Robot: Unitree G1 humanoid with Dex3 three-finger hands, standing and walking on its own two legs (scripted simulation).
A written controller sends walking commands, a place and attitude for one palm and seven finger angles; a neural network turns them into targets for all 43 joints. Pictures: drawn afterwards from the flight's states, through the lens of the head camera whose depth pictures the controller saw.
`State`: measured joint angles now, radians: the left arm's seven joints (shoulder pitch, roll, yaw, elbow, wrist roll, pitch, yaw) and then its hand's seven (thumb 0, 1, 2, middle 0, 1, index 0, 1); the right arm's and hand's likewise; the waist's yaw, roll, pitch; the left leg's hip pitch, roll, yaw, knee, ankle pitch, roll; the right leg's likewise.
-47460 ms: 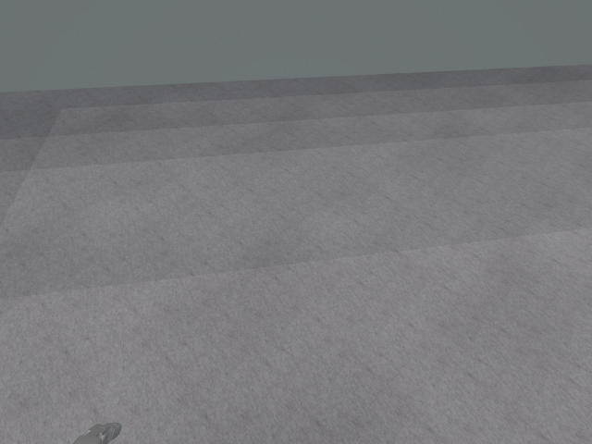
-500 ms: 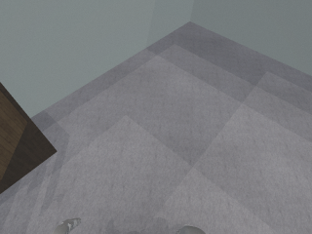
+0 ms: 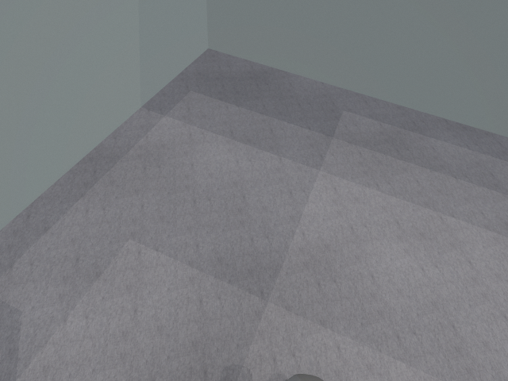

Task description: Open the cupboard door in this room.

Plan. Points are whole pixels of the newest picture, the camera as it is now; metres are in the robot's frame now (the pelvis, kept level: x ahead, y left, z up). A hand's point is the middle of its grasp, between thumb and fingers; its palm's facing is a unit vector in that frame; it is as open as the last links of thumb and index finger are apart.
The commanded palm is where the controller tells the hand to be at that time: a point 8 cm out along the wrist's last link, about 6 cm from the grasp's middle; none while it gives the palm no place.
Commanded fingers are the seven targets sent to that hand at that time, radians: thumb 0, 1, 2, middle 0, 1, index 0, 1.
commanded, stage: walk to a spot facing it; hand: left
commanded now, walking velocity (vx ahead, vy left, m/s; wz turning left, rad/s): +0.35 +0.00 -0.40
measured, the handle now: out of the picture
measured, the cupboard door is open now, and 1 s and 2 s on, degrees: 43 43 43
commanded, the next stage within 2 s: turn to face it in 0.70 s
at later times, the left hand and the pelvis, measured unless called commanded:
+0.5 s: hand (185, 310) +0.27 +0.15 -0.18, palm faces -0.12 -0.98 -0.15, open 7.3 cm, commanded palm none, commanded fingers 0.00 0.90 0.90 -0.20 -0.30 -0.20 -0.30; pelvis +0.22 -0.03 -0.01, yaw -9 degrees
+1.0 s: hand (238, 212) +0.51 +0.06 -0.17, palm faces -0.14 -0.97 -0.19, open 7.2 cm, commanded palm none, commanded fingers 0.00 0.90 0.90 -0.20 -0.30 -0.20 -0.30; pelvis +0.42 -0.12 +0.01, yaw -9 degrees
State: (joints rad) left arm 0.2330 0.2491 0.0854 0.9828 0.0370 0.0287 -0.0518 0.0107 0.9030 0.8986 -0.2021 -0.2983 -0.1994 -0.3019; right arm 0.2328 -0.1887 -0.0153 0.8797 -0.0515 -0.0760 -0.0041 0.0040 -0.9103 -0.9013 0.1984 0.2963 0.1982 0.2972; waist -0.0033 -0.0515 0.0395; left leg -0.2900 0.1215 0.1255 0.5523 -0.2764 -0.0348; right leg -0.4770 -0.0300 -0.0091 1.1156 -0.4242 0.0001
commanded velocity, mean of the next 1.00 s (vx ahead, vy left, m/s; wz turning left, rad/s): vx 0.26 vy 0.00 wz -0.06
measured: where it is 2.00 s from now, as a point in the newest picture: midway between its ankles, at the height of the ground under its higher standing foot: (297, 292)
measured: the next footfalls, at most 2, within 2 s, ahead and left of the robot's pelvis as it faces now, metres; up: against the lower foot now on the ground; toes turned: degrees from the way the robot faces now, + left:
right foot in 0.20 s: +0.18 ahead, -0.16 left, +0.00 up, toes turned -10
left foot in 0.48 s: +0.34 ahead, +0.09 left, +0.00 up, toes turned -1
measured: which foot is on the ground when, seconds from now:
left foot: down 0.00-0.18, up 0.20-0.46, down 0.48-0.76, up 0.78-1.00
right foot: up 0.00-0.18, down 0.20-0.48, up 0.50-0.76, down 0.78-1.00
